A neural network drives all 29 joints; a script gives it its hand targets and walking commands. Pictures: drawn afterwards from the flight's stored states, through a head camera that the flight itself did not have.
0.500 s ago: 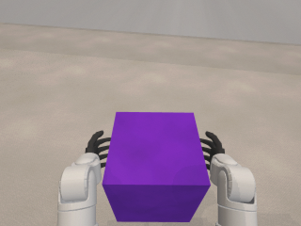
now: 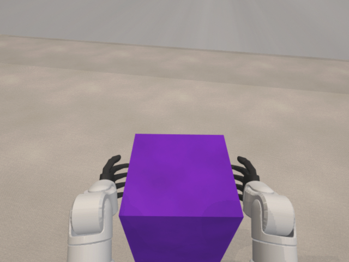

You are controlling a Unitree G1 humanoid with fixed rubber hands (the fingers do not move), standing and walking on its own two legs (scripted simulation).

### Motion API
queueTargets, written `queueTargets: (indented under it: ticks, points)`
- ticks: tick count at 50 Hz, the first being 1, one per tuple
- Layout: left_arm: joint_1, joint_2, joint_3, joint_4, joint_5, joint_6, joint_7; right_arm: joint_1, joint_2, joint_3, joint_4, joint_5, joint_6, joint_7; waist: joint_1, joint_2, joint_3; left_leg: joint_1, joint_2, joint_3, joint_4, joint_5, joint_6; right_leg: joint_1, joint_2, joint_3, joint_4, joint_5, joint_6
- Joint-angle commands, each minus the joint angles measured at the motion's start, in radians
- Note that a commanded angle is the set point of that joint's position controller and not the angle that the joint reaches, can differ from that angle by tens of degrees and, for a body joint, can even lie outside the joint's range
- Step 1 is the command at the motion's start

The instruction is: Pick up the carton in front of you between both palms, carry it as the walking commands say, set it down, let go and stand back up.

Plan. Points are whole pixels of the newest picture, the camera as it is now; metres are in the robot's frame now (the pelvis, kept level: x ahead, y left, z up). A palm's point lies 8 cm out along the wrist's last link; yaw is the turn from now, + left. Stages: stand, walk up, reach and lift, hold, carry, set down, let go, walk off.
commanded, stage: carry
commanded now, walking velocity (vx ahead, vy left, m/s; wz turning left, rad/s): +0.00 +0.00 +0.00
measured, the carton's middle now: (178, 199) +0.28 +0.00 +0.02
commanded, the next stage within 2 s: hold in 1.10 s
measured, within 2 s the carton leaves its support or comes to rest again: neither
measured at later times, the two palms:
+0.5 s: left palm (109, 205) +0.25 +0.15 +0.05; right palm (245, 206) +0.25 -0.15 +0.05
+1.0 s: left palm (108, 202) +0.26 +0.16 +0.04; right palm (241, 203) +0.26 -0.14 +0.04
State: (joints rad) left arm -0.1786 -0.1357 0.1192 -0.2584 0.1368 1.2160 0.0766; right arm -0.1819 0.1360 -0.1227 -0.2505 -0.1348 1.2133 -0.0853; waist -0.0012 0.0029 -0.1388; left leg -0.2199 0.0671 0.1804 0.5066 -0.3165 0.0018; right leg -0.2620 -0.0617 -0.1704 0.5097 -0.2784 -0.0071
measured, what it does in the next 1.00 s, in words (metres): stands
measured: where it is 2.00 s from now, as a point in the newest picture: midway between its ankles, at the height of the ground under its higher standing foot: outside the picture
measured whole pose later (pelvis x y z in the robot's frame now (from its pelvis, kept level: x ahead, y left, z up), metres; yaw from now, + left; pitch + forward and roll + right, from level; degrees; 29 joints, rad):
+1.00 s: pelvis -0.03 +0.01 +0.00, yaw +0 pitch +2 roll +0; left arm -0.24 -0.15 0.19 0.18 0.25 0.73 0.01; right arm -0.24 0.15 -0.19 0.19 -0.25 0.73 -0.02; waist 0.00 0.00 -0.10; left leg -0.28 0.06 0.18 0.52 -0.27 0.02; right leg -0.32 -0.07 -0.16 0.51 -0.22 0.00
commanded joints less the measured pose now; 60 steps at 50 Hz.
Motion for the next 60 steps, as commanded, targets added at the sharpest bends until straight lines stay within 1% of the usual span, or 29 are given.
queueTargets:
  ticks: [1,6,11,17,22,29,33,37,41,45,55,56,57,58,59,60]
  points:
    - [-0.463,-0.902,-0.712,0.005,-0.395,-0.014,-0.26,-0.47,0.903,0.72,-0.005,0.406,-0.011,0.269,0.0,-0.001,-0.136,0.027,0.107,-0.101,-0.08,0.25,0.009,0.058,-0.107,0.104,-0.072,0.257,-0.006]
    - [-0.461,-0.904,-0.699,0.058,-0.36,-0.078,-0.264,-0.465,0.906,0.705,0.051,0.368,-0.076,0.273,0.0,-0.002,-0.134,0.014,0.107,-0.104,-0.088,0.211,0.012,0.051,-0.107,0.108,-0.08,0.224,-0.008]
    - [-0.462,-0.895,-0.684,0.082,-0.332,-0.156,-0.266,-0.464,0.894,0.688,0.07,0.336,-0.152,0.274,0.002,-0.002,-0.146,0.01,0.105,-0.106,-0.092,0.185,0.014,0.05,-0.106,0.11,-0.084,0.2,-0.009]
    - [-0.421,-0.846,-0.621,0.151,-0.263,-0.251,-0.263,-0.428,0.85,0.629,0.142,0.268,-0.248,0.272,0.003,-0.002,-0.156,0.004,0.104,-0.108,-0.09,0.181,0.014,0.047,-0.106,0.11,-0.083,0.196,-0.009]
    - [-0.429,-0.82,-0.539,0.241,-0.188,-0.352,-0.261,-0.433,0.823,0.543,0.234,0.193,-0.35,0.27,0.002,-0.003,-0.15,-0.006,0.105,-0.11,-0.094,0.166,0.016,0.034,-0.106,0.11,-0.087,0.179,-0.006]
    - [-0.506,-0.848,-0.414,0.427,-0.097,-0.511,-0.274,-0.514,0.849,0.416,0.419,0.105,-0.508,0.283,0.001,-0.001,-0.162,-0.012,0.103,-0.112,-0.098,0.15,0.017,0.04,-0.104,0.111,-0.085,0.169,-0.005]
    - [-0.542,-0.887,-0.393,0.483,-0.079,-0.574,-0.284,-0.55,0.888,0.396,0.479,0.086,-0.57,0.293,0.001,-0.001,-0.186,-0.003,0.103,-0.113,-0.091,0.169,0.018,0.051,-0.105,0.112,-0.078,0.185,-0.006]
    - [-0.534,-0.912,-0.421,0.473,-0.09,-0.579,-0.286,-0.542,0.913,0.426,0.469,0.098,-0.575,0.296,0.0,-0.001,-0.21,0.011,0.103,-0.113,-0.077,0.211,0.019,0.058,-0.107,0.11,-0.067,0.216,-0.006]
    - [-0.501,-0.912,-0.472,0.417,-0.122,-0.536,-0.282,-0.509,0.913,0.478,0.413,0.132,-0.533,0.293,0.0,0.0,-0.218,0.017,0.104,-0.111,-0.065,0.246,0.019,0.06,-0.109,0.107,-0.058,0.242,-0.005]
    - [-0.48,-0.89,-0.463,0.41,-0.119,-0.514,-0.279,-0.489,0.89,0.467,0.404,0.127,-0.512,0.289,0.0,-0.001,-0.204,0.008,0.106,-0.11,-0.065,0.251,0.02,0.055,-0.109,0.105,-0.056,0.247,-0.005]
    - [-0.5,-0.894,-0.474,0.399,-0.128,-0.516,-0.278,-0.506,0.896,0.477,0.395,0.134,-0.514,0.289,-0.001,0.0,-0.196,0.005,0.106,-0.114,-0.072,0.232,0.023,0.053,-0.108,0.107,-0.061,0.227,-0.002]
    - [-0.405,-0.928,-0.447,0.392,-0.124,-0.509,-0.286,-0.405,0.932,0.463,0.372,0.129,-0.506,0.297,0.013,0.033,-0.109,0.135,-0.131,-0.269,-0.123,0.506,0.024,0.25,0.159,0.23,-0.101,0.401,-0.029]
    - [-0.406,-0.895,-0.443,0.372,-0.102,-0.52,-0.281,-0.431,0.884,0.455,0.326,0.117,-0.516,0.301,0.011,0.048,-0.136,0.179,-0.12,-0.278,-0.129,0.526,0.022,0.259,0.142,0.25,-0.107,0.455,-0.027]
    - [-0.412,-0.889,-0.43,0.378,-0.087,-0.525,-0.278,-0.455,0.894,0.454,0.333,0.115,-0.517,0.301,0.011,0.007,-0.137,0.243,-0.12,-0.283,-0.13,0.561,0.023,0.215,0.147,0.252,-0.116,0.459,-0.016]
    - [-0.43,-0.888,-0.426,0.381,-0.091,-0.529,-0.276,-0.444,0.889,0.45,0.358,0.114,-0.52,0.296,0.012,0.002,-0.14,0.22,-0.123,-0.276,-0.131,0.559,0.015,0.262,0.148,0.259,-0.123,0.458,-0.01]
    - [-0.417,-0.853,-0.42,0.4,-0.091,-0.531,-0.278,-0.422,0.88,0.436,0.363,0.111,-0.525,0.287,-0.004,-0.026,-0.136,0.266,-0.119,-0.278,-0.139,0.514,0.014,0.248,0.151,0.254,-0.146,0.379,-0.006]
